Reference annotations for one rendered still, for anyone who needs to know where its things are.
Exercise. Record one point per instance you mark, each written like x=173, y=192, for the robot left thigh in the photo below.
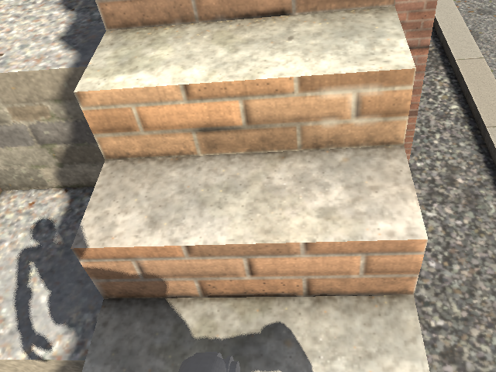
x=209, y=362

